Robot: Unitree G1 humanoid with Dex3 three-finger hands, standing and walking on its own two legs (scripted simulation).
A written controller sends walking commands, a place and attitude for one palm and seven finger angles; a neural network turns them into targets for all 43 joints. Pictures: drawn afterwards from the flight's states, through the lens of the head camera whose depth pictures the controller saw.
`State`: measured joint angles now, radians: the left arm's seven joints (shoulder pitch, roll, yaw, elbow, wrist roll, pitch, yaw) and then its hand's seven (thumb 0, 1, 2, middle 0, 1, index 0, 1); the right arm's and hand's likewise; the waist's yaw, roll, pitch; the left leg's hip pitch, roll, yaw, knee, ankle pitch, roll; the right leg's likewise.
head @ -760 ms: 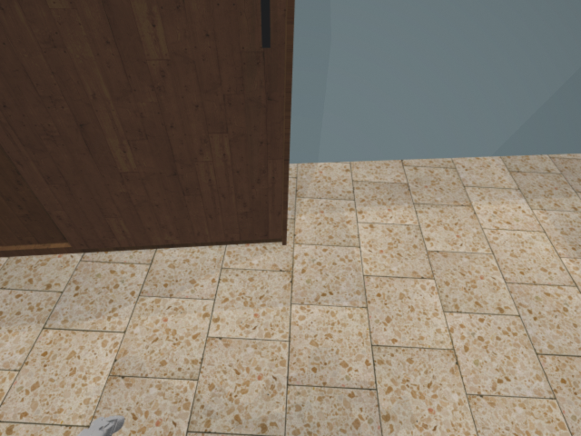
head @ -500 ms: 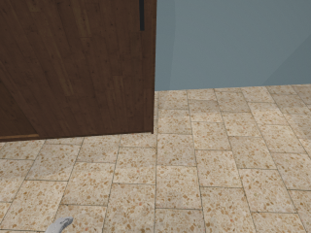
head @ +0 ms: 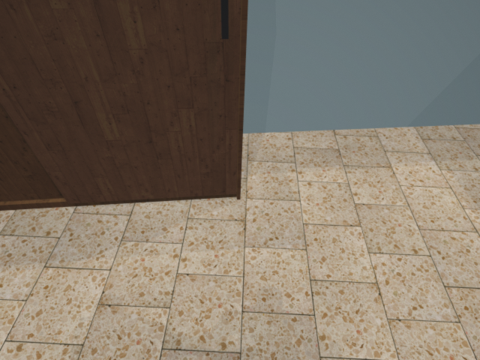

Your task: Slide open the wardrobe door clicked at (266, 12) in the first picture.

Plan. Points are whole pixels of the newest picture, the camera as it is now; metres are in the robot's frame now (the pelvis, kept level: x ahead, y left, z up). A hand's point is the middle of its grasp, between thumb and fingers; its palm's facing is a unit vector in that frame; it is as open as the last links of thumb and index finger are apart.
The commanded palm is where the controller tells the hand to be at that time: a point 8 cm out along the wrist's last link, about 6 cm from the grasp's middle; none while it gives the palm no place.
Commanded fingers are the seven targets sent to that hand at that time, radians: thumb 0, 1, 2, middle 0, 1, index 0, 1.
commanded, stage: stand and wait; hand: right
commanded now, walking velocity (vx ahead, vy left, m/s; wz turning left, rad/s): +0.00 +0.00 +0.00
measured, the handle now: out of the picture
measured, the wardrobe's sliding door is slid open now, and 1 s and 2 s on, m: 0.00 0.00 0.00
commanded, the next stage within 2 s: look at it before walking up in 0.06 s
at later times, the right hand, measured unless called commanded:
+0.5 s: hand out of the picture +0.08 -0.25 -0.15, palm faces -0.03 +0.94 -0.34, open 7.4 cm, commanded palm none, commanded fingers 0.00 -0.90 -0.90 0.20 0.30 0.20 0.30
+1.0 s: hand out of the picture +0.06 -0.23 -0.16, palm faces -0.06 +0.95 -0.32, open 7.4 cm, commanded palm none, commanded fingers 0.00 -0.90 -0.90 0.20 0.30 0.20 0.30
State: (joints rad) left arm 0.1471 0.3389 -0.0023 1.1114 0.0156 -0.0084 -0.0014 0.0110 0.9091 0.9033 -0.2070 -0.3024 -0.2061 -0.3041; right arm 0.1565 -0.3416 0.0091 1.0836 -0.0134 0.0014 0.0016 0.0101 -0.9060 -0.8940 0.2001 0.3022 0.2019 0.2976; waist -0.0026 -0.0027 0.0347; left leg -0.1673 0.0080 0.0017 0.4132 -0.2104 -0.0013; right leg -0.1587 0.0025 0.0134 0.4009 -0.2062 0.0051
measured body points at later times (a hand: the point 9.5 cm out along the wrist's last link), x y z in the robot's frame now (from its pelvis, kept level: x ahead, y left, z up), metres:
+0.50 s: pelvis +0.01 +0.00 +0.00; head +0.01 +0.00 +0.45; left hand +0.09 +0.29 -0.13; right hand +0.08 -0.30 -0.13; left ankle +0.01 +0.12 -0.74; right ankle +0.01 -0.12 -0.74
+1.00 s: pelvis +0.00 +0.00 +0.00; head +0.01 +0.00 +0.45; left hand +0.08 +0.28 -0.14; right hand +0.07 -0.28 -0.14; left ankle +0.01 +0.12 -0.74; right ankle +0.01 -0.12 -0.74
